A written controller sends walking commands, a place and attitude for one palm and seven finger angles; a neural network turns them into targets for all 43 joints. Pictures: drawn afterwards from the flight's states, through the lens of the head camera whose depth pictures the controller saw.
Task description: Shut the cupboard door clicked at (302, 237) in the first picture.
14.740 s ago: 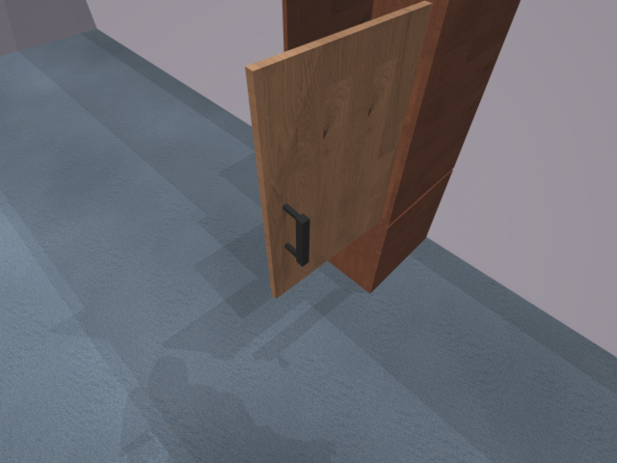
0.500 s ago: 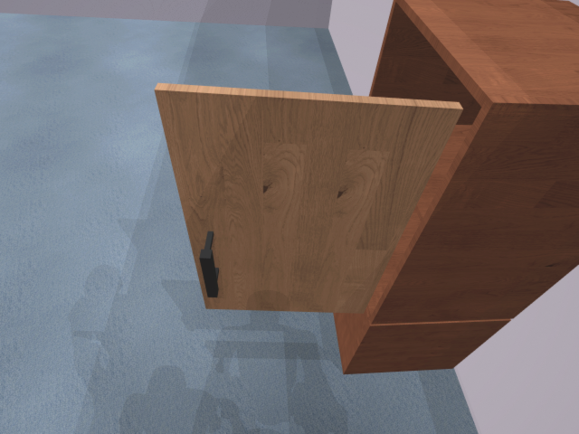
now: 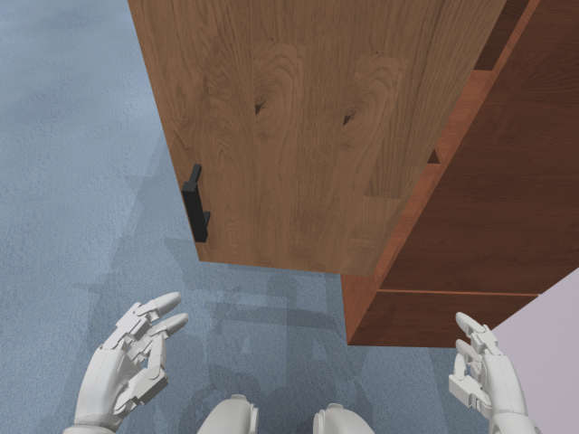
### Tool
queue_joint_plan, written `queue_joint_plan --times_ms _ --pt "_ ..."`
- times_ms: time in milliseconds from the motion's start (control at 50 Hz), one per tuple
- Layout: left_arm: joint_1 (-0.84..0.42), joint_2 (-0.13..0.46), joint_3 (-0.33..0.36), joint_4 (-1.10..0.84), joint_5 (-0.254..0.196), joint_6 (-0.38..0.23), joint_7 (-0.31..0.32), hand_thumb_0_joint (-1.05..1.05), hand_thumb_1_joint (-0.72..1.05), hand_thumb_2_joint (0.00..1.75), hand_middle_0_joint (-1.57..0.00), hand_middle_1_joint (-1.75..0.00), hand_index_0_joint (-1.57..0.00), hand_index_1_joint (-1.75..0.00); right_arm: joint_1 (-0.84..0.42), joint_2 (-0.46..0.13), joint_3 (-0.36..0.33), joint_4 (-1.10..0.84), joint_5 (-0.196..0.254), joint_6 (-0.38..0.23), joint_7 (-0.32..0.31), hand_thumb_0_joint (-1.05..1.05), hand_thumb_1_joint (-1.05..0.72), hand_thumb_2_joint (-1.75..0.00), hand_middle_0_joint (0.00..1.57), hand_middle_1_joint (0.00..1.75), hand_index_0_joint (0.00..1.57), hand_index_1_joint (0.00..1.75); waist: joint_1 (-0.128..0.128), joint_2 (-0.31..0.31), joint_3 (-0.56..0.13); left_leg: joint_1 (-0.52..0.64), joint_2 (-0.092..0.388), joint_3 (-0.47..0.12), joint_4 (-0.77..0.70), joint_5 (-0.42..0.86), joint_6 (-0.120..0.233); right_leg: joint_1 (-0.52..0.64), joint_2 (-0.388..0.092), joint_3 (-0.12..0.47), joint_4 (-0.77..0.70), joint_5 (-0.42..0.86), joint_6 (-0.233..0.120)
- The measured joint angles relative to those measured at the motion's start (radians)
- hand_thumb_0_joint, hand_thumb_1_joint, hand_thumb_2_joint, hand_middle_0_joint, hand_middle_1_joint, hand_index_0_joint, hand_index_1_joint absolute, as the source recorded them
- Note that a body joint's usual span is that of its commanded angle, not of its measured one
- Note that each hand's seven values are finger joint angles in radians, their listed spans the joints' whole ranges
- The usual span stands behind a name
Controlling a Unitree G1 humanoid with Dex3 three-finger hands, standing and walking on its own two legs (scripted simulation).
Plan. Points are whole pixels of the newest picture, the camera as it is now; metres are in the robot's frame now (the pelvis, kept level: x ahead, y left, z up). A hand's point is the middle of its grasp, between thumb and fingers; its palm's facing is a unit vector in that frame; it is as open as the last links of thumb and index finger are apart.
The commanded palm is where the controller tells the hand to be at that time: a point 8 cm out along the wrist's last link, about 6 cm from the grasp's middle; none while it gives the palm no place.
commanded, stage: raise the hand and make a fist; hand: left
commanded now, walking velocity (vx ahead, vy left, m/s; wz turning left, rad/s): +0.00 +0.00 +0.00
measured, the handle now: (198, 205) +0.47 +0.19 +0.00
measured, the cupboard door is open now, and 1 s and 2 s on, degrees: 86 86 86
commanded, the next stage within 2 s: bring the fist close to the handle in 1.52 s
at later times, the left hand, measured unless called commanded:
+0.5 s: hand (142, 350) +0.21 +0.20 +0.03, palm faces +0.02 -1.00 -0.03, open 3.9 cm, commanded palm +0.18 +0.25 +0.03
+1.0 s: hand (119, 347) +0.22 +0.23 +0.03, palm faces -0.01 -1.00 -0.02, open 3.1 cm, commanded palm +0.20 +0.28 +0.03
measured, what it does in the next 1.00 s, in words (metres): stands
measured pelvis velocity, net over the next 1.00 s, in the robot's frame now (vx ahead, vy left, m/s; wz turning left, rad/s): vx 0.01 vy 0.04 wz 0.00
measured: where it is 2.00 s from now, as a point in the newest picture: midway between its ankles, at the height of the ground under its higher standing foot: outside the picture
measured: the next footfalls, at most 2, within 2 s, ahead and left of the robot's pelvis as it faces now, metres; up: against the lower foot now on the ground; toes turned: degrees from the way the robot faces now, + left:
none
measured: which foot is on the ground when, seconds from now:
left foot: down 0.00-1.00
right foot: down 0.00-1.00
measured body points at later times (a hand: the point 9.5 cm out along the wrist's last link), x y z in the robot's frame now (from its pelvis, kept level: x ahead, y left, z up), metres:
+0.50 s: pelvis +0.01 +0.00 -0.01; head +0.09 +0.01 +0.43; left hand +0.21 +0.25 +0.03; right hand +0.18 -0.23 -0.11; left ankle +0.04 +0.10 -0.64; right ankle +0.04 -0.08 -0.64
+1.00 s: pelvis +0.01 +0.04 -0.01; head +0.08 +0.07 +0.43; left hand +0.21 +0.28 +0.03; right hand +0.22 -0.17 -0.08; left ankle +0.04 +0.10 -0.64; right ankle +0.04 -0.08 -0.64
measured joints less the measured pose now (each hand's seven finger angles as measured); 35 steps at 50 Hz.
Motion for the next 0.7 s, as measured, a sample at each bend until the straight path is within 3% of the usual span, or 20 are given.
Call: queue_joint_plan --times_ms 60,120,180,220,280,360,460,560,700 --pt "0.091 0.021 0.016 -0.083 -0.001 0.037 0.047 0.01 0.91 0.90 -0.45 -0.57 -0.45 -0.57 -0.026 0.009 0.009 -0.041 -0.002 0.006 -0.018 0.01 -0.91 -0.90 0.19 0.30 0.20 0.30 0.028 0.011 0.004 -0.056 0.009 -0.035 0.063 -0.027 -0.010 -0.037 0.008 -0.037 0.038 -0.025 -0.014" --pt "0.132 0.042 0.037 -0.179 -0.019 -0.006 0.064 0.02 0.90 0.90 -0.50 -0.63 -0.50 -0.63 -0.045 0.024 0.037 -0.039 -0.010 -0.005 -0.032 0.01 -0.91 -0.90 0.19 0.30 0.20 0.30 0.051 0.030 0.001 -0.105 0.014 -0.073 0.103 -0.044 -0.025 -0.065 0.014 -0.075 0.053 -0.037 -0.023" --pt "0.091 0.052 0.048 -0.224 -0.042 -0.038 0.015 0.02 0.90 0.90 -0.56 -0.68 -0.56 -0.69 -0.062 0.042 0.068 -0.014 -0.013 -0.008 -0.040 0.01 -0.91 -0.90 0.20 0.30 0.20 0.30 0.066 0.054 0.001 -0.149 0.017 -0.099 0.134 -0.052 -0.032 -0.095 0.018 -0.101 0.066 -0.043 -0.027" --pt "0.040 0.055 0.045 -0.223 -0.053 -0.009 -0.033 0.02 0.90 0.90 -0.59 -0.72 -0.59 -0.73 -0.066 0.059 0.085 0.001 -0.008 0.001 -0.045 0.01 -0.91 -0.90 0.20 0.30 0.20 0.30 0.070 0.068 0.004 -0.168 0.019 -0.104 0.145 -0.054 -0.035 -0.112 0.020 -0.106 0.072 -0.044 -0.027" --pt "-0.021 0.061 0.041 -0.206 -0.056 0.088 -0.082 0.02 0.90 0.90 -0.64 -0.78 -0.65 -0.79 -0.049 0.089 0.100 0.016 0.004 0.030 -0.051 0.01 -0.91 -0.90 0.20 0.30 0.20 0.30 0.065 0.076 0.008 -0.174 0.022 -0.095 0.139 -0.053 -0.034 -0.124 0.022 -0.097 0.070 -0.041 -0.024" --pt "-0.031 0.057 0.065 -0.194 -0.062 0.172 -0.070 0.02 0.90 0.90 -0.72 -0.86 -0.72 -0.87 -0.001 0.114 0.097 0.032 0.008 0.062 -0.051 0.01 -0.90 -0.90 0.20 0.30 0.20 0.30 0.040 0.081 0.008 -0.152 0.024 -0.073 0.107 -0.047 -0.027 -0.113 0.023 -0.074 0.048 -0.031 -0.013" --pt "0.010 0.038 0.089 -0.194 -0.071 0.123 -0.027 0.02 0.90 0.90 -0.81 -0.96 -0.81 -0.97 0.060 0.093 0.074 0.049 0.005 0.072 -0.053 0.01 -0.90 -0.90 0.20 0.30 0.20 0.30 0.023 0.082 -0.003 -0.134 0.020 -0.049 0.077 -0.040 -0.012 -0.102 0.020 -0.049 0.025 -0.021 -0.001" --pt "0.027 0.040 0.058 -0.188 -0.067 0.064 -0.021 0.02 0.90 0.90 -0.90 -1.06 -0.90 -1.07 0.080 0.046 0.054 0.046 0.002 0.068 -0.062 0.01 -0.91 -0.90 0.20 0.30 0.20 0.30 0.016 0.083 -0.004 -0.152 0.016 -0.040 0.094 -0.044 0.007 -0.119 0.015 -0.041 0.036 -0.020 0.011" --pt "0.021 0.051 0.030 -0.214 -0.049 0.056 0.020 0.02 0.90 0.90 -1.03 -1.20 -1.03 -1.21 0.056 0.030 0.047 0.014 -0.001 0.074 -0.066 0.01 -0.91 -0.90 0.20 0.30 0.20 0.30 0.012 0.074 -0.002 -0.168 0.012 -0.034 0.116 -0.049 0.027 -0.129 0.011 -0.037 0.047 -0.019 0.028"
